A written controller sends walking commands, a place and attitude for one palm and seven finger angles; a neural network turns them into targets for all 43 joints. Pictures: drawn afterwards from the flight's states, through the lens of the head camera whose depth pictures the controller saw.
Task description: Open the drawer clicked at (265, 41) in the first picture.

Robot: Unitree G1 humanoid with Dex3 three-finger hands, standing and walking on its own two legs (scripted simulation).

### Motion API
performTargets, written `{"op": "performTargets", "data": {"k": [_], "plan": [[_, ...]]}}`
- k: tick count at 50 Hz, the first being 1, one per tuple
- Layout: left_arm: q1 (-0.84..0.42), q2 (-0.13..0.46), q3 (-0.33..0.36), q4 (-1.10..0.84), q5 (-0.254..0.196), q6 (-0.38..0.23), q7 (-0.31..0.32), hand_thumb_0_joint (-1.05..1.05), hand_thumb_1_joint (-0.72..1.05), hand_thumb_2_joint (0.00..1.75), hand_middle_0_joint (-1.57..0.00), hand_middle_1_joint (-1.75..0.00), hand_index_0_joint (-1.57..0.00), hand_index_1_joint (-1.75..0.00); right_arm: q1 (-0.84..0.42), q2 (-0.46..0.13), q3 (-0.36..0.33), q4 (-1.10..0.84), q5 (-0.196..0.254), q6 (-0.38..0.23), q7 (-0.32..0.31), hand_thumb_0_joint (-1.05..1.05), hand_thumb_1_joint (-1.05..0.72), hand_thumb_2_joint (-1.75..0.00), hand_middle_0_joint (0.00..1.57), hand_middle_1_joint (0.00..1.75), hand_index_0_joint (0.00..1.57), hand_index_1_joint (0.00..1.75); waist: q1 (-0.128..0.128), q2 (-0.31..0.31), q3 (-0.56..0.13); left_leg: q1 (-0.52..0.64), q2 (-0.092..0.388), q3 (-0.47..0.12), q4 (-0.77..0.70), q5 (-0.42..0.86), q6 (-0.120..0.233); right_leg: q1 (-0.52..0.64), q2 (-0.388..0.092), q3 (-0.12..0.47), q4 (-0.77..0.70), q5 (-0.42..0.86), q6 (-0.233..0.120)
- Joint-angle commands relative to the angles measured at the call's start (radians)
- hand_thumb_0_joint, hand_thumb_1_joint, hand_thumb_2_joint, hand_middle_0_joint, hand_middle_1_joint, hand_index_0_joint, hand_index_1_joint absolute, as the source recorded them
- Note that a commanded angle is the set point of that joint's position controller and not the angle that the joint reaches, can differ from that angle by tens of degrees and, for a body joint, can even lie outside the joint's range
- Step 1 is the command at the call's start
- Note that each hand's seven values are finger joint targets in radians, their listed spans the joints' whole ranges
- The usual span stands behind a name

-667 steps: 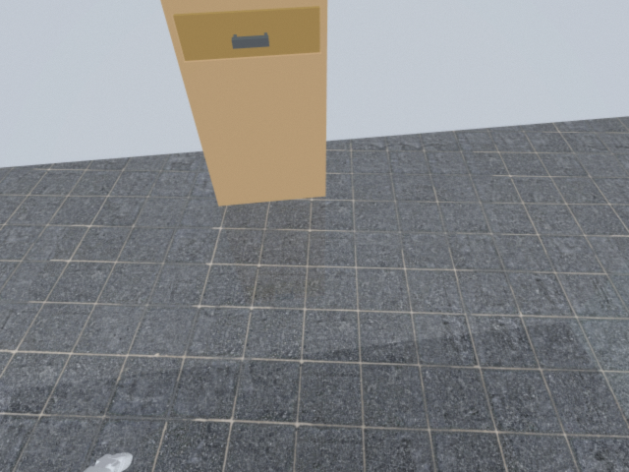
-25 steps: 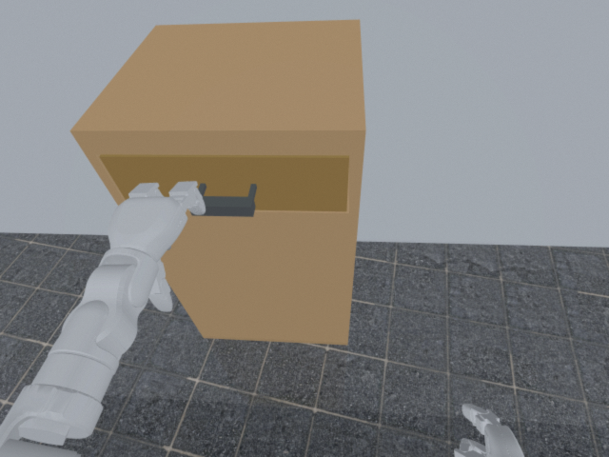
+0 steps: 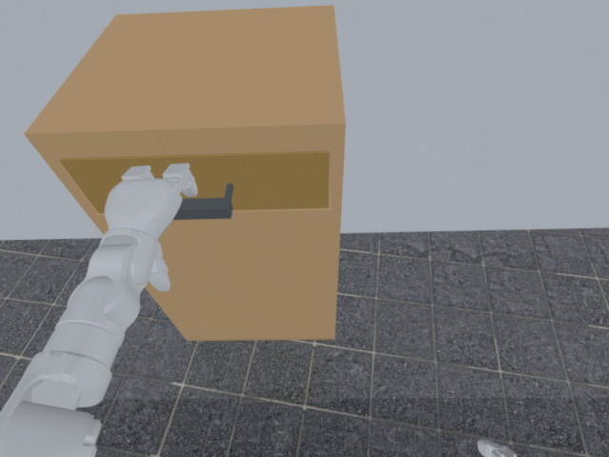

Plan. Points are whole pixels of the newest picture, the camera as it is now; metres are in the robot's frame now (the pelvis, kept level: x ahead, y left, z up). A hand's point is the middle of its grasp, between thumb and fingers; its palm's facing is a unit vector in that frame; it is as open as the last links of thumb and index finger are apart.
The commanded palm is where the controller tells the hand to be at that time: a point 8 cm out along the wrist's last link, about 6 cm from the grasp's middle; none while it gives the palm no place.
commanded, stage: move the hooked fingers above the handle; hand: left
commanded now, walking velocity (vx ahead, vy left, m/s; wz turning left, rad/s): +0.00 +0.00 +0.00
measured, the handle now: (199, 199) +0.53 +0.22 +0.00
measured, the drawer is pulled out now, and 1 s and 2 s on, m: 0.00 0.00 0.00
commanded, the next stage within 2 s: lower the fingers behind the handle in 1.30 s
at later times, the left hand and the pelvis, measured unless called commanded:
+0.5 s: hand (183, 205) +0.46 +0.21 +0.06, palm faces -0.04 -0.02 -1.00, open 13.8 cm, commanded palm +0.45 +0.22 +0.12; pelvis -0.01 +0.00 -0.01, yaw +0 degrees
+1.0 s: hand (179, 200) +0.47 +0.22 +0.05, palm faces -0.05 -0.03 -1.00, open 13.8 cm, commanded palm +0.46 +0.22 +0.11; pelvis +0.00 +0.01 -0.01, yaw -1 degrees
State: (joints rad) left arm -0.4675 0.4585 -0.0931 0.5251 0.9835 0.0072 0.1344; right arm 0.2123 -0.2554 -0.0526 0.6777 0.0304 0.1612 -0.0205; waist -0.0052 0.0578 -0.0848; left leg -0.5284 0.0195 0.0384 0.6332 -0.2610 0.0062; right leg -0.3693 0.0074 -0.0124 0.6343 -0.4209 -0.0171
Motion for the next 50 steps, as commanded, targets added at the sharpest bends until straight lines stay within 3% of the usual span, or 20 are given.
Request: {"op": "performTargets", "data": {"k": [1, 5, 7, 9, 13, 17, 19, 22, 25, 27, 29, 32, 34, 36, 38, 40, 44, 46, 47, 50], "plan": [[-0.406, 0.225, 0.098, -0.104, 0.001, 0.017, 0.027, 0.00, -0.50, 0.30, -0.30, -1.20, -0.30, -1.20, -0.001, -0.129, -0.042, -0.111, -0.002, -0.022, -0.013, 0.00, -0.90, -0.90, 0.20, 0.30, 0.20, 0.30, -0.009, -0.068, -0.327, 0.303, -0.049, 0.001, -0.005, 0.345, 0.045, -0.015, 0.036, 0.000, -0.063, 0.499, -0.008], [-0.484, 0.234, 0.099, -0.076, 0.009, -0.020, 0.018, 0.00, -0.50, 0.30, -0.30, -1.20, -0.30, -1.20, 0.025, -0.130, -0.048, -0.108, -0.005, -0.019, -0.016, 0.00, -0.90, -0.90, 0.20, 0.30, 0.20, 0.30, -0.021, -0.053, -0.335, 0.314, -0.045, -0.001, 0.007, 0.347, 0.047, -0.042, 0.038, 0.003, -0.060, 0.486, -0.010], [-0.525, 0.209, 0.077, -0.066, 0.011, -0.041, 0.023, 0.00, -0.50, 0.30, -0.30, -1.20, -0.30, -1.20, 0.037, -0.126, -0.051, -0.104, -0.006, -0.019, -0.015, 0.00, -0.90, -0.90, 0.20, 0.30, 0.20, 0.30, -0.034, -0.051, -0.332, 0.318, -0.043, -0.003, 0.015, 0.347, 0.047, -0.067, 0.039, 0.003, -0.057, 0.482, -0.010], [-0.541, 0.242, 0.108, -0.037, 0.012, -0.055, 0.037, 0.00, -0.50, 0.30, -0.30, -1.20, -0.30, -1.20, 0.056, -0.130, -0.052, -0.099, -0.007, -0.020, -0.014, 0.00, -0.90, -0.90, 0.20, 0.30, 0.20, 0.30, -0.030, -0.045, -0.349, 0.303, -0.044, -0.004, 0.019, 0.337, 0.047, -0.062, 0.038, 0.006, -0.053, 0.470, -0.010], [-0.615, 0.287, 0.133, 0.077, 0.029, -0.046, 0.075, 0.00, -0.50, 0.30, -0.30, -1.20, -0.30, -1.20, 0.082, -0.138, -0.051, -0.077, -0.007, -0.017, -0.016, 0.00, -0.90, -0.90, 0.20, 0.30, 0.20, 0.30, -0.051, -0.072, -0.315, 0.236, -0.045, -0.001, 0.027, 0.281, 0.046, -0.087, 0.035, 0.009, -0.053, 0.424, -0.008], [-0.679, 0.236, 0.088, 0.077, 0.040, -0.047, 0.097, 0.00, -0.50, 0.30, -0.30, -1.20, -0.30, -1.20, 0.113, -0.133, -0.065, -0.071, -0.010, -0.021, -0.006, 0.00, -0.90, -0.90, 0.20, 0.30, 0.20, 0.30, -0.063, 0.007, -0.398, 0.290, -0.041, -0.003, 0.048, 0.327, 0.043, -0.119, 0.043, 0.006, -0.031, 0.441, -0.013], [-0.689, 0.237, 0.091, 0.123, 0.036, -0.044, 0.097, 0.00, -0.50, 0.30, -0.30, -1.20, -0.30, -1.20, 0.133, -0.139, -0.070, -0.061, -0.011, -0.023, -0.005, 0.00, -0.90, -0.90, 0.20, 0.30, 0.20, 0.30, -0.078, -0.034, -0.400, 0.275, -0.039, -0.004, 0.057, 0.320, 0.047, -0.124, 0.045, 0.009, -0.034, 0.445, -0.007], [-0.702, 0.249, 0.091, 0.182, 0.041, -0.031, 0.098, 0.00, -0.50, 0.30, -0.30, -1.20, -0.30, -1.20, 0.150, -0.146, -0.067, -0.052, -0.010, -0.020, -0.005, 0.00, -0.90, -0.90, 0.20, 0.30, 0.20, 0.30, -0.084, -0.046, -0.373, 0.232, -0.041, 0.001, 0.055, 0.306, 0.046, -0.123, 0.044, 0.010, -0.035, 0.455, -0.006], [-0.757, 0.278, 0.105, 0.211, 0.051, -0.029, 0.104, 0.00, -0.50, 0.30, -0.30, -1.20, -0.30, -1.20, 0.174, -0.150, -0.068, -0.045, -0.013, -0.022, -0.005, 0.00, -0.90, -0.90, 0.20, 0.30, 0.20, 0.30, -0.093, -0.041, -0.392, 0.214, -0.041, 0.003, 0.063, 0.300, 0.049, -0.127, 0.045, 0.016, -0.030, 0.455, -0.004], [-0.767, 0.275, 0.104, 0.237, 0.058, -0.028, 0.109, 0.00, -0.50, 0.30, -0.30, -1.20, -0.30, -1.20, 0.188, -0.149, -0.068, -0.043, -0.015, -0.023, -0.005, 0.00, -0.90, -0.90, 0.20, 0.30, 0.20, 0.30, -0.093, -0.026, -0.393, 0.209, -0.039, 0.003, 0.068, 0.305, 0.047, -0.140, 0.048, 0.014, -0.024, 0.447, -0.006], [-0.783, 0.287, 0.116, 0.233, 0.060, -0.039, 0.111, 0.00, -0.50, 0.30, -0.30, -1.20, -0.30, -1.20, 0.205, -0.152, -0.073, -0.038, -0.018, -0.025, -0.003, 0.00, -0.90, -0.90, 0.20, 0.30, 0.20, 0.30, -0.093, -0.002, -0.445, 0.229, -0.036, 0.003, 0.077, 0.341, 0.046, -0.138, 0.050, 0.015, -0.012, 0.473, -0.006], [-0.759, 0.304, 0.132, 0.268, 0.065, -0.033, 0.119, 0.00, -0.50, 0.30, -0.30, -1.20, -0.30, -1.20, 0.217, -0.153, -0.072, -0.037, -0.019, -0.024, -0.002, 0.00, -0.90, -0.90, 0.20, 0.30, 0.20, 0.30, -0.087, -0.004, -0.436, 0.203, -0.035, 0.008, 0.080, 0.340, 0.045, -0.133, 0.053, 0.013, -0.011, 0.474, -0.006], [-0.740, 0.362, 0.179, 0.283, 0.070, -0.035, 0.121, 0.00, -0.50, 0.30, -0.30, -1.20, -0.30, -1.20, 0.223, -0.158, -0.072, -0.037, -0.019, -0.023, -0.004, 0.00, -0.90, -0.90, 0.20, 0.30, 0.20, 0.30, -0.077, -0.027, -0.453, 0.185, -0.033, 0.011, 0.079, 0.340, 0.046, -0.108, 0.053, 0.015, -0.007, 0.487, -0.003], [-0.726, 0.357, 0.176, 0.266, 0.072, -0.036, 0.121, 0.00, -0.50, 0.30, -0.30, -1.20, -0.30, -1.20, 0.221, -0.156, -0.071, -0.046, -0.019, -0.022, -0.004, 0.00, -0.90, -0.90, 0.20, 0.30, 0.20, 0.30, -0.068, -0.009, -0.457, 0.188, -0.033, 0.012, 0.076, 0.355, 0.045, -0.102, 0.056, 0.012, -0.004, 0.494, -0.007], [-0.716, 0.346, 0.171, 0.274, 0.068, -0.039, 0.118, 0.00, -0.50, 0.30, -0.30, -1.20, -0.30, -1.20, 0.224, -0.158, -0.070, -0.044, -0.018, -0.021, -0.006, 0.00, -0.90, -0.90, 0.20, 0.30, 0.20, 0.30, -0.079, -0.036, -0.439, 0.183, -0.031, 0.011, 0.075, 0.357, 0.047, -0.099, 0.057, 0.009, -0.011, 0.495, -0.006], [-0.717, 0.306, 0.138, 0.248, 0.063, -0.044, 0.112, 0.00, -0.50, 0.30, -0.30, -1.20, -0.30, -1.20, 0.225, -0.158, -0.076, -0.043, -0.018, -0.023, -0.005, 0.00, -0.90, -0.90, 0.20, 0.30, 0.20, 0.30, -0.086, -0.013, -0.437, 0.216, -0.028, 0.012, 0.074, 0.355, 0.048, -0.125, 0.060, 0.009, -0.019, 0.483, -0.005], [-0.775, 0.306, 0.127, 0.208, 0.058, -0.065, 0.107, 0.00, -0.50, 0.30, -0.30, -1.20, -0.30, -1.20, 0.232, -0.159, -0.078, -0.037, -0.016, -0.025, -0.008, 0.00, -0.90, -0.90, 0.20, 0.30, 0.20, 0.30, -0.106, -0.003, -0.421, 0.250, -0.023, -0.005, 0.070, 0.353, 0.048, -0.169, 0.065, 0.003, -0.024, 0.431, -0.006], [-0.787, 0.261, 0.090, 0.220, 0.054, -0.062, 0.109, 0.00, -0.50, 0.30, -0.30, -1.20, -0.30, -1.20, 0.230, -0.155, -0.078, -0.030, -0.015, -0.029, -0.006, 0.00, -0.90, -0.90, 0.20, 0.30, 0.20, 0.30, -0.120, 0.016, -0.375, 0.257, -0.023, -0.009, 0.067, 0.310, 0.048, -0.217, 0.067, -0.002, -0.036, 0.371, -0.008], [-0.806, 0.285, 0.110, 0.211, 0.056, -0.064, 0.115, 0.00, -0.50, 0.30, -0.30, -1.20, -0.30, -1.20, 0.235, -0.159, -0.079, -0.025, -0.017, -0.032, -0.006, 0.00, -0.90, -0.90, 0.20, 0.30, 0.20, 0.30, -0.116, 0.023, -0.395, 0.271, -0.019, -0.015, 0.069, 0.318, 0.046, -0.223, 0.066, -0.003, -0.030, 0.365, -0.010], [-0.817, 0.270, 0.099, 0.231, 0.057, -0.057, 0.122, 0.00, -0.50, 0.30, -0.30, -1.20, -0.30, -1.20, 0.239, -0.156, -0.077, -0.024, -0.019, -0.034, -0.004, 0.00, -0.90, -0.90, 0.20, 0.30, 0.20, 0.30, -0.118, 0.032, -0.412, 0.286, -0.021, -0.019, 0.077, 0.328, 0.044, -0.239, 0.069, -0.007, -0.024, 0.359, -0.011]]}}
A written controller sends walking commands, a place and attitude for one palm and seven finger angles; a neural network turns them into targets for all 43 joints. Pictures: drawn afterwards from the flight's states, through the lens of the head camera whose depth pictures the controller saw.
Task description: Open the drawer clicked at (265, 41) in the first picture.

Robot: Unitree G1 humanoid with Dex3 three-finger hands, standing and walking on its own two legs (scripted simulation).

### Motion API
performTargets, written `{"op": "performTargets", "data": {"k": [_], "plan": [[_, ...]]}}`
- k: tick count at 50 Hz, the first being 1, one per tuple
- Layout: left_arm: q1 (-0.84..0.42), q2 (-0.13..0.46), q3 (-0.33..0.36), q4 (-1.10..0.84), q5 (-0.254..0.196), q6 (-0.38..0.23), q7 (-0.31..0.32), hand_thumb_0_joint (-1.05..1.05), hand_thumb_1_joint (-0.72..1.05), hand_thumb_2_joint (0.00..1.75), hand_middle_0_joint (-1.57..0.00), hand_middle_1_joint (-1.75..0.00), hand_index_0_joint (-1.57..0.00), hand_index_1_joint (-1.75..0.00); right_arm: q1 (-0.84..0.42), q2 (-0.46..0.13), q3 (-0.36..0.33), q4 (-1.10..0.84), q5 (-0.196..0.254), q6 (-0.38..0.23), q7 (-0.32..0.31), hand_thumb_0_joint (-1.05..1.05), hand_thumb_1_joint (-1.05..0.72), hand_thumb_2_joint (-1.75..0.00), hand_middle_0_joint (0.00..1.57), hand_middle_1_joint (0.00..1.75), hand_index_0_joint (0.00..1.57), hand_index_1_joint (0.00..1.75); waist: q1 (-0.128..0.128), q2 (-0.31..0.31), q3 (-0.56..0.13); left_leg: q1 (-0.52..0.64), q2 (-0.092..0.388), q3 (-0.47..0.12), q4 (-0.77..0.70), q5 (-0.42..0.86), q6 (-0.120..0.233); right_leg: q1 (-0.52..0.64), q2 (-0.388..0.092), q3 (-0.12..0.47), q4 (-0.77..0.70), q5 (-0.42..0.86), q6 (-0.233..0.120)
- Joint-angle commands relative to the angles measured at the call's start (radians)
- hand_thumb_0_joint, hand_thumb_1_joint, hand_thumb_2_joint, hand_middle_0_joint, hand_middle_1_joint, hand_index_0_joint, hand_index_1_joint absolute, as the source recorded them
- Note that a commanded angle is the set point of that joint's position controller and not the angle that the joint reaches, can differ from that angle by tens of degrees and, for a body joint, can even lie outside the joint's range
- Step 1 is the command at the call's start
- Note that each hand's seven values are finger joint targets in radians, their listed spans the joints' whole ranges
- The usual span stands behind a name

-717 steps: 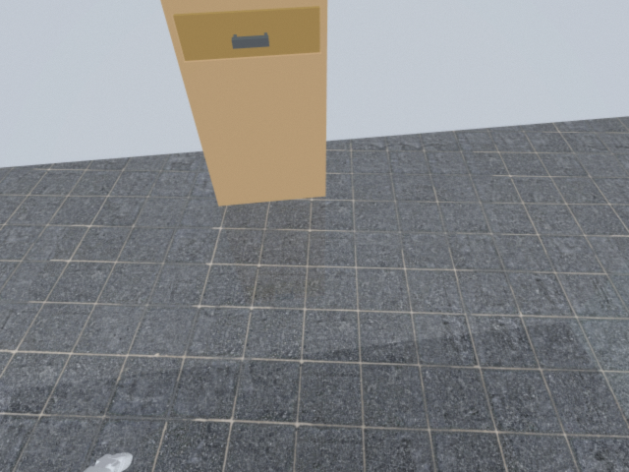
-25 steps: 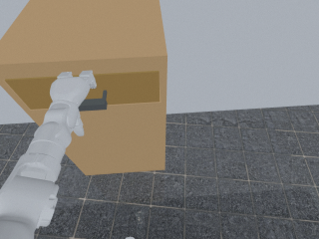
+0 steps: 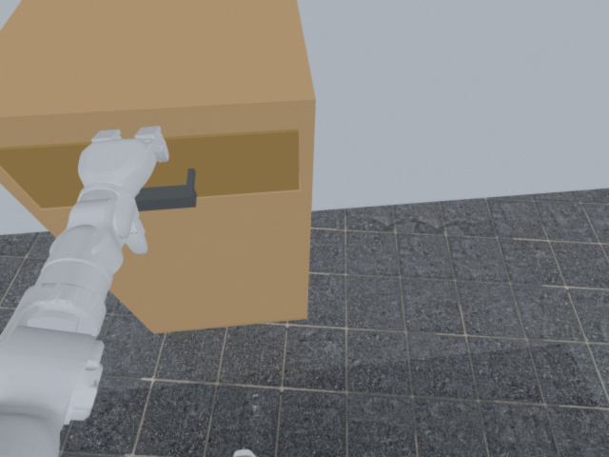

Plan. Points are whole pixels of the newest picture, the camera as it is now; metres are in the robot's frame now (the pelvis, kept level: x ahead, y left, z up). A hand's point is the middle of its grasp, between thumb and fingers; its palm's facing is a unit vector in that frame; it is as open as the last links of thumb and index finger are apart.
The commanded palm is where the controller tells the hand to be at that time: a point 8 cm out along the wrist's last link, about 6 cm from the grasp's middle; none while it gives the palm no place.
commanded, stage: move the hooked fingers above the handle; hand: left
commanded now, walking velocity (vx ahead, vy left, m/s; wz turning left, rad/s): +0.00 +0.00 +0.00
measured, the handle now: (158, 187) +0.53 +0.22 +0.01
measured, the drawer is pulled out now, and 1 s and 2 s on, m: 0.00 0.00 0.00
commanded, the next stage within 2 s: lower the fingers behind the handle in 0.30 s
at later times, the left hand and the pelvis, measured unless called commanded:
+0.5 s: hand (138, 190) +0.48 +0.22 +0.06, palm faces -0.06 -0.03 -1.00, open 13.8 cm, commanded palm +0.46 +0.22 +0.12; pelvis +0.00 +0.00 +0.00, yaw +0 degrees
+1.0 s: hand (147, 208) +0.47 +0.22 +0.03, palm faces -0.07 -0.03 -1.00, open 13.8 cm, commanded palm +0.46 +0.22 +0.08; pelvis +0.00 +0.00 -0.01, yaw +0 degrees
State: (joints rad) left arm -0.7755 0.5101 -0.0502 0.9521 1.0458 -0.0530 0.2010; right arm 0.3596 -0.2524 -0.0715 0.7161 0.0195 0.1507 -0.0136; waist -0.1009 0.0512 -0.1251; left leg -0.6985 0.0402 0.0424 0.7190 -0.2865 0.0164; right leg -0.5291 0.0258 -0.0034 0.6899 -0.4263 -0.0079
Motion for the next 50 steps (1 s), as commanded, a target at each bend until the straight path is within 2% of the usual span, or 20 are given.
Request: {"op": "performTargets", "data": {"k": [1, 6, 9, 13, 17, 18, 20, 22, 26, 28, 29, 31, 33, 35, 37, 39, 44, 45, 48, 50], "plan": [[-0.516, 0.211, 0.049, -0.178, -0.001, 0.012, 0.057, 0.00, -0.50, 0.30, -0.30, -1.20, -0.30, -1.20, 0.091, -0.159, -0.056, -0.062, -0.007, -0.024, -0.011, 0.00, -0.90, -0.90, 0.20, 0.30, 0.20, 0.30, -0.028, 0.026, -0.354, 0.448, -0.039, -0.029, -0.010, 0.347, 0.032, -0.096, 0.051, -0.022, -0.076, 0.349, -0.021], [-0.527, 0.218, 0.052, -0.128, 0.005, 0.045, 0.057, 0.00, -0.50, 0.30, -0.30, -1.20, -0.30, -1.20, 0.093, -0.161, -0.051, -0.066, -0.010, -0.020, -0.009, 0.00, -0.90, -0.90, 0.20, 0.30, 0.20, 0.30, -0.024, 0.022, -0.386, 0.437, -0.041, -0.021, 0.001, 0.363, 0.031, -0.080, 0.047, -0.020, -0.069, 0.378, -0.019], [-0.517, 0.280, 0.097, -0.137, 0.010, 0.042, 0.049, 0.00, -0.50, 0.30, -0.30, -1.20, -0.30, -1.20, 0.093, -0.163, -0.047, -0.074, -0.011, -0.016, -0.013, 0.00, -0.90, -0.90, 0.20, 0.30, 0.20, 0.30, -0.004, 0.024, -0.443, 0.426, -0.045, -0.014, 0.009, 0.397, 0.032, -0.025, 0.044, -0.013, -0.054, 0.439, -0.017], [-0.484, 0.261, 0.087, -0.120, 0.004, 0.038, 0.037, 0.00, -0.50, 0.30, -0.30, -1.20, -0.30, -1.20, 0.079, -0.159, -0.043, -0.087, -0.008, -0.008, -0.017, 0.00, -0.90, -0.90, 0.20, 0.30, 0.20, 0.30, -0.012, -0.027, -0.369, 0.380, -0.044, -0.008, 0.003, 0.376, 0.036, -0.019, 0.043, -0.013, -0.068, 0.435, -0.015], [-0.510, 0.234, 0.059, -0.173, 0.007, 0.020, 0.034, 0.00, -0.50, 0.30, -0.30, -1.20, -0.30, -1.20, 0.085, -0.158, -0.049, -0.086, -0.008, -0.011, -0.020, 0.00, -0.90, -0.90, 0.20, 0.30, 0.20, 0.30, -0.019, 0.033, -0.385, 0.432, -0.040, -0.018, 0.004, 0.374, 0.032, -0.065, 0.048, -0.018, -0.065, 0.398, -0.018], [-0.519, 0.212, 0.045, -0.176, -0.003, 0.013, 0.030, 0.00, -0.50, 0.30, -0.30, -1.20, -0.30, -1.20, 0.089, -0.156, -0.049, -0.085, -0.010, -0.013, -0.019, 0.00, -0.90, -0.90, 0.20, 0.30, 0.20, 0.30, -0.029, 0.017, -0.382, 0.436, -0.040, -0.019, 0.005, 0.380, 0.034, -0.059, 0.047, -0.017, -0.072, 0.402, -0.018], [-0.516, 0.244, 0.069, -0.192, -0.005, 0.002, 0.031, 0.00, -0.50, 0.30, -0.30, -1.20, -0.30, -1.20, 0.095, -0.161, -0.054, -0.077, -0.009, -0.015, -0.021, 0.00, -0.90, -0.90, 0.20, 0.30, 0.20, 0.30, -0.023, 0.031, -0.400, 0.451, -0.039, -0.023, 0.005, 0.376, 0.034, -0.063, 0.049, -0.015, -0.070, 0.401, -0.018], [-0.499, 0.209, 0.046, -0.165, -0.004, 0.001, 0.033, 0.00, -0.50, 0.30, -0.30, -1.20, -0.30, -1.20, 0.098, -0.157, -0.052, -0.070, -0.009, -0.014, -0.020, 0.00, -0.90, -0.90, 0.20, 0.30, 0.20, 0.30, -0.029, 0.016, -0.375, 0.429, -0.041, -0.024, 0.007, 0.365, 0.034, -0.078, 0.050, -0.018, -0.068, 0.389, -0.018], [-0.472, 0.210, 0.059, -0.155, -0.001, 0.000, 0.049, 0.00, -0.50, 0.30, -0.30, -1.20, -0.30, -1.20, 0.101, -0.159, -0.055, -0.063, -0.013, -0.014, -0.014, 0.00, -0.90, -0.90, 0.20, 0.30, 0.20, 0.30, -0.020, 0.023, -0.384, 0.426, -0.039, -0.022, 0.013, 0.367, 0.032, -0.088, 0.050, -0.020, -0.061, 0.383, -0.019], [-0.456, 0.253, 0.097, -0.138, -0.001, -0.001, 0.058, 0.00, -0.50, 0.30, -0.30, -1.20, -0.30, -1.20, 0.102, -0.161, -0.052, -0.059, -0.016, -0.011, -0.016, 0.00, -0.90, -0.90, 0.20, 0.30, 0.20, 0.30, -0.011, -0.010, -0.390, 0.384, -0.043, -0.014, 0.018, 0.371, 0.035, -0.044, 0.046, -0.012, -0.058, 0.421, -0.019], [-0.463, 0.261, 0.096, -0.152, 0.008, -0.001, 0.064, 0.00, -0.50, 0.30, -0.30, -1.20, -0.30, -1.20, 0.101, -0.162, -0.052, -0.063, -0.014, -0.010, -0.016, 0.00, -0.90, -0.90, 0.20, 0.30, 0.20, 0.30, -0.009, 0.015, -0.408, 0.386, -0.045, -0.013, 0.021, 0.376, 0.033, -0.046, 0.047, -0.009, -0.050, 0.434, -0.018], [-0.464, 0.232, 0.081, -0.157, 0.012, 0.001, 0.076, 0.00, -0.50, 0.30, -0.30, -1.20, -0.30, -1.20, 0.099, -0.158, -0.055, -0.061, -0.016, -0.013, -0.013, 0.00, -0.90, -0.90, 0.20, 0.30, 0.20, 0.30, -0.012, 0.026, -0.403, 0.390, -0.042, -0.011, 0.025, 0.378, 0.033, -0.061, 0.048, -0.013, -0.047, 0.432, -0.018], [-0.447, 0.286, 0.130, -0.155, 0.011, -0.001, 0.087, 0.00, -0.50, 0.30, -0.30, -1.20, -0.30, -1.20, 0.098, -0.161, -0.054, -0.064, -0.018, -0.012, -0.017, 0.00, -0.90, -0.90, 0.20, 0.30, 0.20, 0.30, -0.003, -0.014, -0.423, 0.367, -0.045, -0.011, 0.033, 0.383, 0.035, -0.024, 0.047, -0.007, -0.040, 0.453, -0.017], [-0.444, 0.232, 0.087, -0.164, 0.017, 0.000, 0.095, 0.00, -0.50, 0.30, -0.30, -1.20, -0.30, -1.20, 0.094, -0.155, -0.057, -0.065, -0.017, -0.016, -0.015, 0.00, -0.90, -0.90, 0.20, 0.30, 0.20, 0.30, -0.009, 0.030, -0.420, 0.382, -0.046, -0.010, 0.035, 0.381, 0.034, -0.054, 0.049, -0.009, -0.038, 0.444, -0.017], [-0.425, 0.261, 0.108, -0.126, 0.020, 0.012, 0.102, 0.00, -0.50, 0.30, -0.30, -1.20, -0.30, -1.20, 0.094, -0.160, -0.054, -0.061, -0.014, -0.015, -0.017, 0.00, -0.90, -0.90, 0.20, 0.30, 0.20, 0.30, -0.011, 0.001, -0.385, 0.345, -0.045, -0.007, 0.034, 0.356, 0.035, -0.053, 0.048, -0.008, -0.039, 0.434, -0.015], [-0.452, 0.250, 0.096, -0.151, 0.022, 0.005, 0.105, 0.00, -0.50, 0.30, -0.30, -1.20, -0.30, -1.20, 0.097, -0.159, -0.056, -0.060, -0.017, -0.018, -0.018, 0.00, -0.90, -0.90, 0.20, 0.30, 0.20, 0.30, -0.013, 0.023, -0.423, 0.362, -0.046, -0.008, 0.037, 0.361, 0.033, -0.051, 0.046, -0.005, -0.036, 0.439, -0.015], [-0.478, 0.202, 0.056, -0.136, 0.018, 0.001, 0.105, 0.00, -0.50, 0.30, -0.30, -1.20, -0.30, -1.20, 0.104, -0.157, -0.059, -0.051, -0.018, -0.025, -0.019, 0.00, -0.90, -0.90, 0.20, 0.30, 0.20, 0.30, -0.039, 0.021, -0.398, 0.369, -0.043, -0.016, 0.050, 0.339, 0.035, -0.104, 0.048, -0.007, -0.036, 0.403, -0.014], [-0.449, 0.220, 0.076, -0.117, 0.022, 0.002, 0.107, 0.00, -0.50, 0.30, -0.30, -1.20, -0.30, -1.20, 0.102, -0.158, -0.060, -0.050, -0.018, -0.024, -0.021, 0.00, -0.90, -0.90, 0.20, 0.30, 0.20, 0.30, -0.031, 0.014, -0.390, 0.358, -0.042, -0.017, 0.051, 0.330, 0.034, -0.106, 0.048, -0.007, -0.033, 0.392, -0.015], [-0.473, 0.182, 0.050, -0.128, 0.017, -0.008, 0.111, 0.00, -0.50, 0.30, -0.30, -1.20, -0.30, -1.20, 0.105, -0.153, -0.057, -0.050, -0.021, -0.029, -0.018, 0.00, -0.90, -0.90, 0.20, 0.30, 0.20, 0.30, -0.040, 0.015, -0.397, 0.357, -0.043, -0.021, 0.062, 0.335, 0.034, -0.125, 0.049, -0.010, -0.025, 0.385, -0.017], [-0.473, 0.192, 0.055, -0.117, 0.029, -0.005, 0.121, 0.00, -0.50, 0.30, -0.30, -1.20, -0.30, -1.20, 0.108, -0.155, -0.058, -0.047, -0.022, -0.029, -0.018, 0.00, -0.90, -0.90, 0.20, 0.30, 0.20, 0.30, -0.036, 0.047, -0.396, 0.358, -0.041, -0.024, 0.068, 0.338, 0.030, -0.154, 0.050, -0.013, -0.012, 0.375, -0.020]]}}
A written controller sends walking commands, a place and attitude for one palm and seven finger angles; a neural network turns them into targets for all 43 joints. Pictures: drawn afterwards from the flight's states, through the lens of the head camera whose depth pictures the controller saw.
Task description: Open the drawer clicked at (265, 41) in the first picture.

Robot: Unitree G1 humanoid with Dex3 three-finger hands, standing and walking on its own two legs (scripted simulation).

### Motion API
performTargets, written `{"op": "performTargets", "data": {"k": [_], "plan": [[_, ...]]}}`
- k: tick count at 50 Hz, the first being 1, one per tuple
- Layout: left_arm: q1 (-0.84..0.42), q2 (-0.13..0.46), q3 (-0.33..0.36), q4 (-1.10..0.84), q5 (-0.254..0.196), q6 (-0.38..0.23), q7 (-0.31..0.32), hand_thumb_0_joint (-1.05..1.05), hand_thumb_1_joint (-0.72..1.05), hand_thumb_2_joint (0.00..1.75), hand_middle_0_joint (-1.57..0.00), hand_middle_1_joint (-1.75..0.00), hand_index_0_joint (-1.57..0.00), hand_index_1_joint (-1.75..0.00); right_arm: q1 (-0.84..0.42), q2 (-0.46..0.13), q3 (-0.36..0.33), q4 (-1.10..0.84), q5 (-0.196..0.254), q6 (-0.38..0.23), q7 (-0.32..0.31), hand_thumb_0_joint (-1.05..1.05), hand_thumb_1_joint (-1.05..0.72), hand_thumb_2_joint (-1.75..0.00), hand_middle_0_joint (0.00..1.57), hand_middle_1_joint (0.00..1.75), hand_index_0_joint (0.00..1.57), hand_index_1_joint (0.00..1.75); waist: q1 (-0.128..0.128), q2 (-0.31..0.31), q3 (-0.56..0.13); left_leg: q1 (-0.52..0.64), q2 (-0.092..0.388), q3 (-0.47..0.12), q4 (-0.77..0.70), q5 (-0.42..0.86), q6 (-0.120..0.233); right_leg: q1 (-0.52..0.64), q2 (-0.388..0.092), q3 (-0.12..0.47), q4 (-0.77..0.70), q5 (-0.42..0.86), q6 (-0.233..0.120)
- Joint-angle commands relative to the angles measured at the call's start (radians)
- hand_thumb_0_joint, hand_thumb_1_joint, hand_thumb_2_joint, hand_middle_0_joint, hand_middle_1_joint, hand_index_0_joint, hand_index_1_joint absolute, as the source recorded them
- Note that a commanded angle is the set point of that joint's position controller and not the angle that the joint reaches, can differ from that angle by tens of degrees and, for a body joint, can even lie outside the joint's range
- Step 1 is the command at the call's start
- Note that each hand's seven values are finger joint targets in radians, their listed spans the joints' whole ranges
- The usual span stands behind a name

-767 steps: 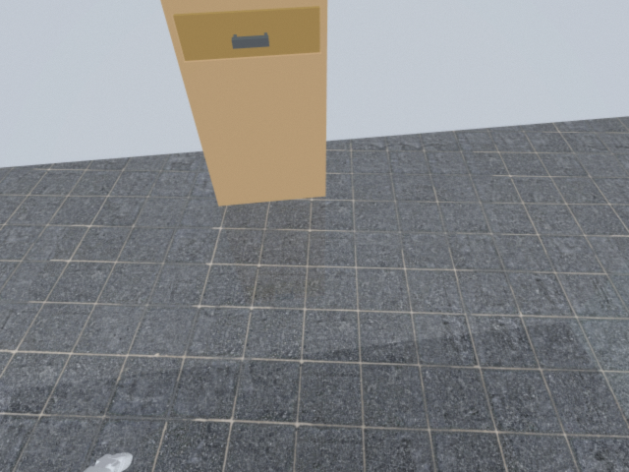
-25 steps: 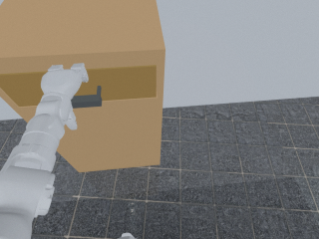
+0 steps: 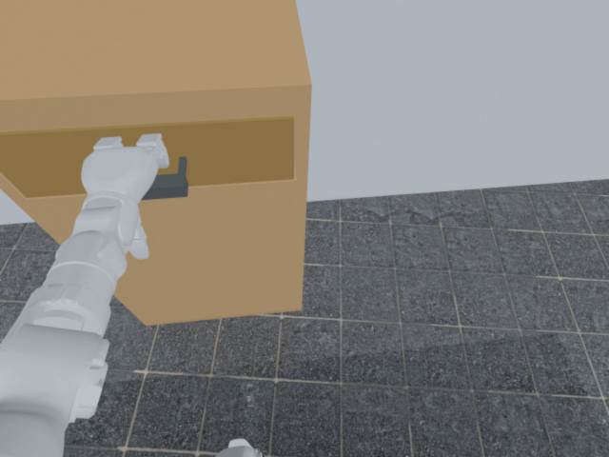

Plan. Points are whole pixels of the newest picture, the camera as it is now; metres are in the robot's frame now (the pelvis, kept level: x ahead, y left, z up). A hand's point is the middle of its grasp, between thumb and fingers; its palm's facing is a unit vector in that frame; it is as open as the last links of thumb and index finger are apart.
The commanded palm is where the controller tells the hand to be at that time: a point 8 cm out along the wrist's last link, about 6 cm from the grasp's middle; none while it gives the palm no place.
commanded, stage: lower the fingers behind the handle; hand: left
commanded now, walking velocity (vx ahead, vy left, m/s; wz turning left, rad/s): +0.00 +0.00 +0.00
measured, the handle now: (148, 176) +0.53 +0.22 +0.02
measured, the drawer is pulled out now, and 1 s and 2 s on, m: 0.00 0.00 0.00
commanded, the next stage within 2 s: close the thumb around the handle in 1.00 s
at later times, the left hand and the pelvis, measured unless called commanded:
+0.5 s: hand (147, 209) +0.48 +0.22 +0.00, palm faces -0.07 -0.03 -1.00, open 13.8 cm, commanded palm +0.46 +0.22 +0.06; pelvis +0.00 +0.00 -0.01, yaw -1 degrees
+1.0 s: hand (146, 212) +0.48 +0.22 +0.00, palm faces -0.06 -0.02 -1.00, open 13.8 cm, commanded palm +0.46 +0.22 +0.05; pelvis -0.01 +0.01 -0.02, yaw -1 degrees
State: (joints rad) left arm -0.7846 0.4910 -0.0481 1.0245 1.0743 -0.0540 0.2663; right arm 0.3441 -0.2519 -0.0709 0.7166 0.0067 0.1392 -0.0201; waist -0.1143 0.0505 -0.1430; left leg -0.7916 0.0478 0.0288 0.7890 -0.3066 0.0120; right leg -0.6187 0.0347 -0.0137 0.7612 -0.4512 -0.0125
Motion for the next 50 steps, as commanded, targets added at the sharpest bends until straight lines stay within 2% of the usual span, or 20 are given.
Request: {"op": "performTargets", "data": {"k": [1, 4, 7, 8, 10, 13, 14, 16, 18, 20, 24, 27, 31, 33, 35, 37, 43, 46, 48, 50], "plan": [[-0.476, 0.208, 0.051, -0.186, 0.003, 0.000, 0.063, 0.00, -0.50, 0.30, -0.30, -1.20, -0.30, -1.20, 0.124, -0.154, -0.058, -0.047, -0.011, -0.018, -0.011, 0.00, -0.90, -0.90, 0.20, 0.30, 0.20, 0.30, -0.026, 0.045, -0.382, 0.445, -0.048, -0.010, 0.004, 0.351, 0.036, -0.070, 0.042, -0.002, -0.081, 0.392, -0.014], [-0.457, 0.239, 0.084, -0.173, 0.009, 0.006, 0.081, 0.00, -0.50, 0.30, -0.30, -1.20, -0.30, -1.20, 0.125, -0.155, -0.057, -0.050, -0.014, -0.017, -0.011, 0.00, -0.90, -0.90, 0.20, 0.30, 0.20, 0.30, -0.015, 0.032, -0.425, 0.429, -0.050, -0.009, 0.016, 0.365, 0.035, -0.047, 0.041, 0.000, -0.064, 0.420, -0.012], [-0.445, 0.261, 0.098, -0.136, 0.019, 0.026, 0.095, 0.00, -0.50, 0.30, -0.30, -1.20, -0.30, -1.20, 0.122, -0.156, -0.052, -0.051, -0.013, -0.016, -0.012, 0.00, -0.90, -0.90, 0.20, 0.30, 0.20, 0.30, -0.012, 0.016, -0.400, 0.377, -0.051, -0.003, 0.022, 0.344, 0.035, -0.041, 0.040, 0.000, -0.057, 0.420, -0.012], [-0.459, 0.269, 0.109, -0.141, 0.019, 0.028, 0.099, 0.00, -0.50, 0.30, -0.30, -1.20, -0.30, -1.20, 0.122, -0.156, -0.051, -0.051, -0.016, -0.016, -0.012, 0.00, -0.90, -0.90, 0.20, 0.30, 0.20, 0.30, -0.012, 0.013, -0.417, 0.378, -0.050, -0.005, 0.027, 0.355, 0.035, -0.038, 0.041, 0.000, -0.050, 0.430, -0.013], [-0.453, 0.229, 0.081, -0.153, 0.022, 0.032, 0.101, 0.00, -0.50, 0.30, -0.30, -1.20, -0.30, -1.20, 0.126, -0.152, -0.055, -0.054, -0.016, -0.019, -0.010, 0.00, -0.90, -0.90, 0.20, 0.30, 0.20, 0.30, -0.011, 0.046, -0.439, 0.407, -0.048, -0.004, 0.030, 0.363, 0.033, -0.055, 0.043, -0.003, -0.048, 0.422, -0.013], [-0.468, 0.242, 0.089, -0.144, 0.017, 0.033, 0.096, 0.00, -0.50, 0.30, -0.30, -1.20, -0.30, -1.20, 0.127, -0.153, -0.054, -0.050, -0.017, -0.020, -0.013, 0.00, -0.90, -0.90, 0.20, 0.30, 0.20, 0.30, -0.024, 0.012, -0.421, 0.378, -0.047, -0.005, 0.040, 0.353, 0.037, -0.051, 0.042, 0.001, -0.046, 0.429, -0.010], [-0.464, 0.229, 0.076, -0.160, 0.021, 0.028, 0.096, 0.00, -0.50, 0.30, -0.30, -1.20, -0.30, -1.20, 0.129, -0.153, -0.056, -0.051, -0.017, -0.022, -0.014, 0.00, -0.90, -0.90, 0.20, 0.30, 0.20, 0.30, -0.023, 0.035, -0.445, 0.397, -0.047, -0.005, 0.042, 0.356, 0.036, -0.063, 0.044, 0.003, -0.043, 0.426, -0.009], [-0.442, 0.233, 0.084, -0.155, 0.022, 0.022, 0.096, 0.00, -0.50, 0.30, -0.30, -1.20, -0.30, -1.20, 0.133, -0.153, -0.056, -0.047, -0.019, -0.022, -0.014, 0.00, -0.90, -0.90, 0.20, 0.30, 0.20, 0.30, -0.020, 0.039, -0.431, 0.397, -0.044, -0.007, 0.047, 0.361, 0.035, -0.078, 0.045, 0.000, -0.038, 0.421, -0.012], [-0.448, 0.198, 0.066, -0.171, 0.014, 0.012, 0.095, 0.00, -0.50, 0.30, -0.30, -1.20, -0.30, -1.20, 0.133, -0.147, -0.059, -0.045, -0.022, -0.027, -0.013, 0.00, -0.90, -0.90, 0.20, 0.30, 0.20, 0.30, -0.027, 0.012, -0.438, 0.394, -0.044, -0.009, 0.055, 0.379, 0.039, -0.074, 0.045, 0.000, -0.034, 0.440, -0.011], [-0.415, 0.232, 0.095, -0.161, 0.020, 0.010, 0.101, 0.00, -0.50, 0.30, -0.30, -1.20, -0.30, -1.20, 0.136, -0.153, -0.059, -0.042, -0.022, -0.026, -0.014, 0.00, -0.90, -0.90, 0.20, 0.30, 0.20, 0.30, -0.015, 0.027, -0.434, 0.385, -0.043, -0.008, 0.060, 0.374, 0.036, -0.084, 0.046, 0.001, -0.025, 0.435, -0.012], [-0.434, 0.219, 0.086, -0.167, 0.031, 0.009, 0.122, 0.00, -0.50, 0.30, -0.30, -1.20, -0.30, -1.20, 0.137, -0.150, -0.060, -0.038, -0.024, -0.030, -0.011, 0.00, -0.90, -0.90, 0.20, 0.30, 0.20, 0.30, -0.022, 0.046, -0.436, 0.381, -0.040, -0.013, 0.074, 0.371, 0.035, -0.124, 0.048, -0.002, -0.011, 0.411, -0.013], [-0.404, 0.235, 0.106, -0.160, 0.031, 0.017, 0.133, 0.00, -0.50, 0.30, -0.30, -1.20, -0.30, -1.20, 0.136, -0.149, -0.060, -0.042, -0.027, -0.030, -0.009, 0.00, -0.90, -0.90, 0.20, 0.30, 0.20, 0.30, -0.008, 0.047, -0.450, 0.361, -0.042, -0.009, 0.084, 0.369, 0.033, -0.108, 0.049, -0.001, -0.002, 0.421, -0.014], [-0.412, 0.199, 0.079, -0.149, 0.034, 0.029, 0.142, 0.00, -0.50, 0.30, -0.30, -1.20, -0.30, -1.20, 0.133, -0.148, -0.060, -0.039, -0.028, -0.032, -0.007, 0.00, -0.90, -0.90, 0.20, 0.30, 0.20, 0.30, -0.021, 0.051, -0.441, 0.371, -0.038, -0.017, 0.089, 0.352, 0.032, -0.152, 0.052, -0.009, 0.001, 0.378, -0.014], [-0.453, 0.237, 0.100, -0.150, 0.029, 0.038, 0.142, 0.00, -0.50, 0.30, -0.30, -1.20, -0.30, -1.20, 0.132, -0.153, -0.058, -0.036, -0.027, -0.031, -0.010, 0.00, -0.90, -0.90, 0.20, 0.30, 0.20, 0.30, -0.030, 0.042, -0.440, 0.365, -0.036, -0.020, 0.088, 0.345, 0.033, -0.147, 0.051, -0.008, 0.002, 0.373, -0.014], [-0.434, 0.241, 0.099, -0.127, 0.032, 0.052, 0.137, 0.00, -0.50, 0.30, -0.30, -1.20, -0.30, -1.20, 0.134, -0.154, -0.058, -0.038, -0.024, -0.029, -0.012, 0.00, -0.90, -0.90, 0.20, 0.30, 0.20, 0.30, -0.026, 0.048, -0.438, 0.371, -0.037, -0.020, 0.084, 0.334, 0.032, -0.156, 0.052, -0.011, -0.001, 0.359, -0.014], [-0.463, 0.212, 0.069, -0.153, 0.029, 0.053, 0.130, 0.00, -0.50, 0.30, -0.30, -1.20, -0.30, -1.20, 0.134, -0.150, -0.055, -0.042, -0.024, -0.031, -0.011, 0.00, -0.90, -0.90, 0.20, 0.30, 0.20, 0.30, -0.027, 0.071, -0.444, 0.383, -0.036, -0.022, 0.078, 0.321, 0.031, -0.162, 0.053, -0.015, -0.005, 0.337, -0.015], [-0.458, 0.234, 0.082, -0.116, 0.022, 0.049, 0.111, 0.00, -0.50, 0.30, -0.30, -1.20, -0.30, -1.20, 0.133, -0.151, -0.048, -0.047, -0.021, -0.031, -0.021, 0.00, -0.90, -0.90, 0.20, 0.30, 0.20, 0.30, -0.034, 0.027, -0.418, 0.346, -0.038, -0.023, 0.076, 0.297, 0.036, -0.145, 0.048, -0.008, -0.012, 0.335, -0.013], [-0.474, 0.214, 0.062, -0.126, 0.028, 0.039, 0.112, 0.00, -0.50, 0.30, -0.30, -1.20, -0.30, -1.20, 0.141, -0.150, -0.049, -0.045, -0.022, -0.034, -0.020, 0.00, -0.90, -0.90, 0.20, 0.30, 0.20, 0.30, -0.038, 0.053, -0.425, 0.365, -0.034, -0.027, 0.080, 0.299, 0.034, -0.179, 0.051, -0.012, -0.007, 0.318, -0.013], [-0.472, 0.217, 0.072, -0.136, 0.021, 0.034, 0.111, 0.00, -0.50, 0.30, -0.30, -1.20, -0.30, -1.20, 0.141, -0.150, -0.049, -0.046, -0.024, -0.034, -0.019, 0.00, -0.90, -0.90, 0.20, 0.30, 0.20, 0.30, -0.034, 0.050, -0.433, 0.370, -0.033, -0.030, 0.082, 0.315, 0.033, -0.175, 0.052, -0.014, -0.002, 0.322, -0.016], [-0.455, 0.205, 0.068, -0.146, 0.027, 0.029, 0.115, 0.00, -0.50, 0.30, -0.30, -1.20, -0.30, -1.20, 0.144, -0.149, -0.053, -0.046, -0.026, -0.035, -0.018, 0.00, -0.90, -0.90, 0.20, 0.30, 0.20, 0.30, -0.027, 0.081, -0.453, 0.400, -0.031, -0.032, 0.083, 0.327, 0.030, -0.191, 0.054, -0.017, 0.000, 0.318, -0.017]]}}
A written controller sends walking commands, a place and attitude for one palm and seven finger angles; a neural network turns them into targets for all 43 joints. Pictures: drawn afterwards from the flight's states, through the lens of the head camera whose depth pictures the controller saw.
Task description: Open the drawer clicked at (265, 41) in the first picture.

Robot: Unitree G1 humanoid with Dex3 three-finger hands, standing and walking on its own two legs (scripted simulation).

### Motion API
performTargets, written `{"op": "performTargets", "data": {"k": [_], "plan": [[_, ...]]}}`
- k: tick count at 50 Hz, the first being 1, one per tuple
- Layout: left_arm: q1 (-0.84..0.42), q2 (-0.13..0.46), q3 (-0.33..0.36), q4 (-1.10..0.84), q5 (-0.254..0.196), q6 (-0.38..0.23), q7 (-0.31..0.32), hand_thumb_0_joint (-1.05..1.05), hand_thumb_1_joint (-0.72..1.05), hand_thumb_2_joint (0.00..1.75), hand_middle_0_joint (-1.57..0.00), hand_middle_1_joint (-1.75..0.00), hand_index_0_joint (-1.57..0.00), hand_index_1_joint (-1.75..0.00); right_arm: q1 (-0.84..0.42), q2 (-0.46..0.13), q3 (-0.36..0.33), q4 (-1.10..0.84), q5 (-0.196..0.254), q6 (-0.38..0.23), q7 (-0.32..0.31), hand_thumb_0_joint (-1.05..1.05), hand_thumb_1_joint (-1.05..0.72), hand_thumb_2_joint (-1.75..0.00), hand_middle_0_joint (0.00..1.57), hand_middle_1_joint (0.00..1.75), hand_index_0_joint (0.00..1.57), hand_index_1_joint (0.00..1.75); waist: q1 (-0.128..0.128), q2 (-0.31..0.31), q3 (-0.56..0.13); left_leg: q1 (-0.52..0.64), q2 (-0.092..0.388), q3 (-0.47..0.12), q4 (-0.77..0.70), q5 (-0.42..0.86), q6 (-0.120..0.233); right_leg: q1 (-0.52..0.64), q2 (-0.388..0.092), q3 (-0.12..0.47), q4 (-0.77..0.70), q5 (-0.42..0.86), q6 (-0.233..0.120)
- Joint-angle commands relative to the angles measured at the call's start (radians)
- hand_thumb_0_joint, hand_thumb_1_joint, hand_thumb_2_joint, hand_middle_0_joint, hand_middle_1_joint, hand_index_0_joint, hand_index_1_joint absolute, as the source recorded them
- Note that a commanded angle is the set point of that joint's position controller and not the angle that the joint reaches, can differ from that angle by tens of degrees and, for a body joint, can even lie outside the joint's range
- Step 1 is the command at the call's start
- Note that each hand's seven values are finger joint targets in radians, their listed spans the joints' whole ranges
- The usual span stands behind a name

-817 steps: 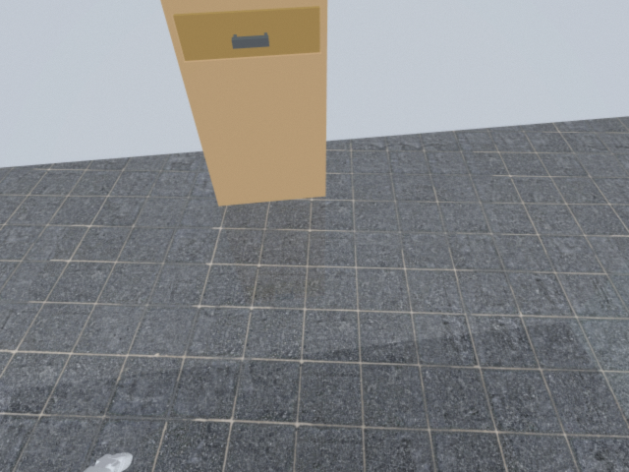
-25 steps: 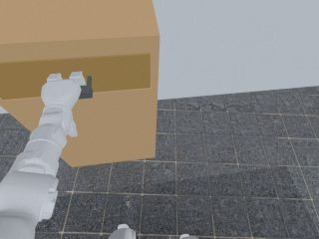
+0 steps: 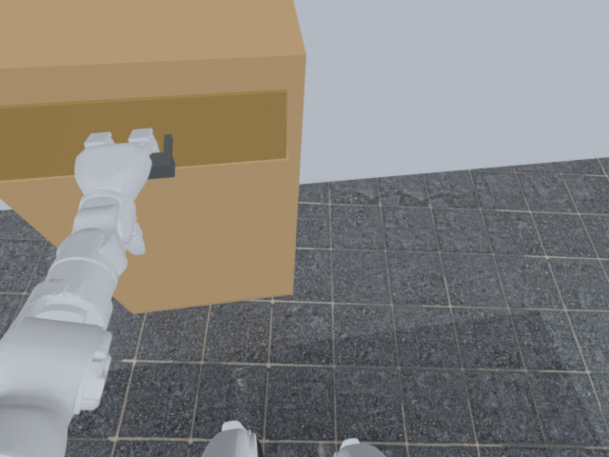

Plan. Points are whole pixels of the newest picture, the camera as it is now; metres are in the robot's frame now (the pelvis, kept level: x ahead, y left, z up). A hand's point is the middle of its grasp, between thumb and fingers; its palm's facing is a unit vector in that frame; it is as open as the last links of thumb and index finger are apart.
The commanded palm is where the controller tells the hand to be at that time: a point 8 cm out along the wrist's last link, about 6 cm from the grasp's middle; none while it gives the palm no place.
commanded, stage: close the thumb around the handle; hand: left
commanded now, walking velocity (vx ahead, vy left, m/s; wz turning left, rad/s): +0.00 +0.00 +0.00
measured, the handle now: (132, 155) +0.54 +0.22 +0.03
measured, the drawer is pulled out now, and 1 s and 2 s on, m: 0.00 0.00 0.12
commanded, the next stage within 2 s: pull the drawer open in 0.80 s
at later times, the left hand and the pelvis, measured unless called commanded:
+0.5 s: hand (131, 191) +0.49 +0.22 +0.01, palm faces -0.07 -0.02 -1.00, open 9.4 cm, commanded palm +0.47 +0.22 +0.07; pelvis +0.00 +0.00 +0.00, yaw +0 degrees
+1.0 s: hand (131, 191) +0.49 +0.22 +0.01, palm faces -0.06 -0.02 -1.00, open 5.8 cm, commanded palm +0.46 +0.23 +0.07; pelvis +0.00 +0.00 +0.00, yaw +0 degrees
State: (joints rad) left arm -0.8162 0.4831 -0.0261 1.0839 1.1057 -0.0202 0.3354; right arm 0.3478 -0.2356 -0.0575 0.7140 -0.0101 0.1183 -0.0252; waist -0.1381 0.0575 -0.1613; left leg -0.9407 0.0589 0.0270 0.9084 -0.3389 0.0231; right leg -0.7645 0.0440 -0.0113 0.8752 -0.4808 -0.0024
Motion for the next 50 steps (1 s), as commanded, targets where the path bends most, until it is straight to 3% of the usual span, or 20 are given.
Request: {"op": "performTargets", "data": {"k": [1, 5, 9, 12, 17, 18, 22, 27, 29, 30, 33, 37, 39, 42, 43, 44, 45, 47, 48, 50], "plan": [[-0.410, 0.218, 0.052, -0.192, -0.004, -0.001, 0.049, 0.00, -0.50, 0.30, -0.30, -1.20, -0.30, -1.20, 0.139, -0.165, -0.065, -0.044, -0.008, -0.013, -0.012, 0.00, -0.90, -0.90, 0.20, 0.30, 0.20, 0.30, -0.001, 0.065, -0.419, 0.537, -0.042, -0.028, -0.036, 0.349, 0.019, -0.046, 0.045, -0.019, -0.117, 0.339, -0.027], [-0.433, 0.218, 0.047, -0.185, -0.005, 0.008, 0.057, 0.00, -0.50, 0.30, -0.30, -1.20, -0.30, -1.20, 0.142, -0.167, -0.065, -0.038, -0.007, -0.014, -0.012, 0.00, -0.90, -0.90, 0.20, 0.30, 0.20, 0.30, -0.009, 0.046, -0.404, 0.513, -0.042, -0.030, -0.040, 0.326, 0.021, -0.044, 0.044, -0.020, -0.119, 0.329, -0.026], [-0.441, 0.257, 0.070, -0.185, -0.006, 0.017, 0.057, 0.00, -0.28, 0.40, -0.32, -1.22, -0.32, -1.22, 0.145, -0.169, -0.062, -0.035, -0.006, -0.012, -0.015, 0.00, -0.90, -0.90, 0.20, 0.30, 0.20, 0.30, -0.008, 0.039, -0.430, 0.509, -0.045, -0.024, -0.037, 0.342, 0.023, -0.015, 0.043, -0.014, -0.118, 0.361, -0.023], [-0.434, 0.216, 0.039, -0.186, -0.004, 0.022, 0.052, 0.00, -0.11, 0.47, -0.33, -1.24, -0.33, -1.24, 0.147, -0.166, -0.063, -0.036, -0.006, -0.013, -0.014, 0.00, -0.90, -0.90, 0.20, 0.30, 0.20, 0.30, -0.008, 0.055, -0.418, 0.524, -0.043, -0.030, -0.043, 0.342, 0.020, -0.036, 0.046, -0.021, -0.118, 0.342, -0.027], [-0.443, 0.209, 0.036, -0.181, -0.010, 0.020, 0.048, 0.00, 0.17, 0.59, -0.35, -1.27, -0.35, -1.27, 0.145, -0.167, -0.063, -0.036, -0.006, -0.015, -0.014, 0.00, -0.90, -0.90, 0.20, 0.30, 0.20, 0.30, -0.018, 0.039, -0.400, 0.520, -0.041, -0.028, -0.043, 0.324, 0.023, -0.041, 0.045, -0.018, -0.128, 0.329, -0.024], [-0.456, 0.232, 0.052, -0.187, -0.012, 0.016, 0.047, 0.00, 0.23, 0.61, -0.35, -1.28, -0.35, -1.28, 0.147, -0.168, -0.062, -0.033, -0.008, -0.017, -0.016, 0.00, -0.90, -0.90, 0.20, 0.30, 0.20, 0.30, -0.013, 0.033, -0.422, 0.513, -0.042, -0.031, -0.042, 0.331, 0.023, -0.023, 0.043, -0.015, -0.123, 0.339, -0.025], [-0.443, 0.259, 0.058, -0.151, -0.006, 0.022, 0.042, 0.00, 0.45, 0.71, -0.37, -1.30, -0.37, -1.30, 0.147, -0.170, -0.056, -0.037, -0.001, -0.016, -0.021, 0.00, -0.90, -0.90, 0.20, 0.30, 0.20, 0.30, -0.018, 0.016, -0.385, 0.465, -0.047, -0.020, -0.044, 0.294, 0.028, -0.015, 0.041, -0.011, -0.130, 0.332, -0.021], [-0.428, 0.248, 0.056, -0.169, -0.011, 0.010, 0.036, 0.00, 0.73, 0.83, -0.39, -1.33, -0.39, -1.33, 0.151, -0.167, -0.058, -0.042, -0.003, -0.017, -0.019, 0.00, -0.90, -0.90, 0.20, 0.30, 0.20, 0.30, -0.009, 0.041, -0.416, 0.493, -0.047, -0.019, -0.037, 0.333, 0.026, -0.009, 0.043, -0.011, -0.124, 0.364, -0.021], [-0.397, 0.291, 0.098, -0.180, -0.008, 0.003, 0.035, 0.00, 0.84, 0.88, -0.40, -1.34, -0.40, -1.34, 0.153, -0.169, -0.059, -0.044, -0.005, -0.014, -0.019, 0.00, -0.90, -0.90, 0.20, 0.30, 0.20, 0.30, 0.008, 0.049, -0.457, 0.508, -0.046, -0.018, -0.029, 0.377, 0.023, 0.010, 0.043, -0.009, -0.109, 0.403, -0.023], [-0.387, 0.247, 0.064, -0.179, -0.011, 0.004, 0.033, 0.00, 0.90, 0.90, -0.40, -1.35, -0.40, -1.35, 0.148, -0.165, -0.059, -0.048, -0.004, -0.012, -0.017, 0.00, -0.90, -0.90, 0.20, 0.30, 0.20, 0.30, 0.005, 0.051, -0.426, 0.500, -0.048, -0.015, -0.031, 0.373, 0.023, 0.005, 0.044, -0.012, -0.115, 0.402, -0.024], [-0.402, 0.270, 0.083, -0.188, -0.011, 0.003, 0.039, 0.00, 0.90, 0.90, -0.40, -1.35, -0.40, -1.35, 0.146, -0.169, -0.059, -0.043, -0.004, -0.010, -0.017, 0.00, -0.90, -0.90, 0.20, 0.30, 0.20, 0.30, 0.002, 0.039, -0.417, 0.489, -0.046, -0.018, -0.032, 0.373, 0.023, 0.009, 0.043, -0.012, -0.113, 0.406, -0.024], [-0.418, 0.239, 0.054, -0.189, -0.012, 0.013, 0.045, 0.00, 0.90, 0.90, -0.40, -1.35, -0.40, -1.35, 0.147, -0.168, -0.062, -0.043, -0.003, -0.008, -0.016, 0.00, -0.90, -0.90, 0.20, 0.30, 0.20, 0.30, -0.010, 0.050, -0.412, 0.500, -0.047, -0.015, -0.036, 0.351, 0.023, -0.007, 0.043, -0.011, -0.123, 0.380, -0.021], [-0.404, 0.296, 0.101, -0.185, -0.015, 0.013, 0.045, 0.00, 0.90, 0.90, -0.40, -1.35, -0.40, -1.35, 0.150, -0.172, -0.061, -0.042, -0.002, -0.006, -0.018, 0.00, -0.90, -0.90, 0.20, 0.30, 0.20, 0.30, 0.004, 0.032, -0.444, 0.504, -0.047, -0.016, -0.036, 0.372, 0.024, 0.023, 0.043, -0.010, -0.118, 0.408, -0.020], [-0.398, 0.267, 0.072, -0.162, -0.018, 0.024, 0.040, 0.00, 0.90, 0.90, -0.40, -1.35, -0.40, -1.35, 0.145, -0.170, -0.056, -0.045, 0.001, -0.003, -0.019, 0.00, -0.90, -0.90, 0.20, 0.30, 0.20, 0.30, -0.002, 0.036, -0.392, 0.480, -0.049, -0.014, -0.045, 0.344, 0.024, 0.012, 0.043, -0.013, -0.126, 0.383, -0.022], [-0.429, 0.248, 0.059, -0.171, -0.021, 0.021, 0.038, 0.00, 0.90, 0.90, -0.40, -1.35, -0.40, -1.35, 0.144, -0.168, -0.057, -0.040, -0.001, -0.004, -0.018, 0.00, -0.90, -0.90, 0.20, 0.30, 0.20, 0.30, -0.016, 0.047, -0.389, 0.497, -0.045, -0.017, -0.044, 0.359, 0.024, -0.004, 0.042, -0.015, -0.126, 0.387, -0.023], [-0.410, 0.271, 0.078, -0.168, -0.017, 0.020, 0.039, 0.00, 0.90, 0.90, -0.40, -1.35, -0.40, -1.35, 0.149, -0.170, -0.059, -0.042, 0.002, -0.003, -0.019, 0.00, -0.90, -0.90, 0.20, 0.30, 0.20, 0.30, -0.004, 0.039, -0.413, 0.502, -0.047, -0.016, -0.042, 0.360, 0.024, 0.002, 0.044, -0.012, -0.126, 0.385, -0.020], [-0.397, 0.276, 0.078, -0.143, -0.018, 0.025, 0.039, 0.00, 0.90, 0.90, -0.40, -1.35, -0.40, -1.35, 0.146, -0.172, -0.056, -0.042, 0.001, -0.001, -0.020, 0.00, -0.90, -0.90, 0.20, 0.30, 0.20, 0.30, -0.008, 0.029, -0.389, 0.488, -0.047, -0.015, -0.043, 0.347, 0.025, 0.001, 0.043, -0.012, -0.129, 0.379, -0.021], [-0.375, 0.258, 0.067, -0.139, -0.021, 0.025, 0.034, 0.00, 0.90, 0.90, -0.40, -1.35, -0.40, -1.35, 0.144, -0.169, -0.055, -0.048, 0.002, -0.002, -0.020, 0.00, -0.90, -0.90, 0.20, 0.30, 0.20, 0.30, 0.000, 0.023, -0.384, 0.477, -0.048, -0.014, -0.050, 0.325, 0.025, 0.009, 0.043, -0.013, -0.131, 0.362, -0.021], [-0.372, 0.275, 0.087, -0.158, -0.026, 0.018, 0.032, 0.00, 0.90, 0.90, -0.40, -1.35, -0.40, -1.35, 0.141, -0.170, -0.055, -0.050, 0.001, -0.001, -0.020, 0.00, -0.90, -0.90, 0.20, 0.30, 0.20, 0.30, 0.008, 0.019, -0.408, 0.485, -0.047, -0.013, -0.051, 0.343, 0.025, 0.031, 0.041, -0.011, -0.128, 0.382, -0.022], [-0.323, 0.252, 0.076, -0.179, -0.026, 0.012, 0.029, 0.00, 0.90, 0.90, -0.40, -1.35, -0.40, -1.35, 0.136, -0.167, -0.058, -0.059, 0.001, 0.000, -0.018, 0.00, -0.90, -0.90, 0.20, 0.30, 0.20, 0.30, 0.022, 0.033, -0.434, 0.507, -0.048, -0.007, -0.050, 0.365, 0.024, 0.043, 0.042, -0.010, -0.125, 0.406, -0.023]]}}
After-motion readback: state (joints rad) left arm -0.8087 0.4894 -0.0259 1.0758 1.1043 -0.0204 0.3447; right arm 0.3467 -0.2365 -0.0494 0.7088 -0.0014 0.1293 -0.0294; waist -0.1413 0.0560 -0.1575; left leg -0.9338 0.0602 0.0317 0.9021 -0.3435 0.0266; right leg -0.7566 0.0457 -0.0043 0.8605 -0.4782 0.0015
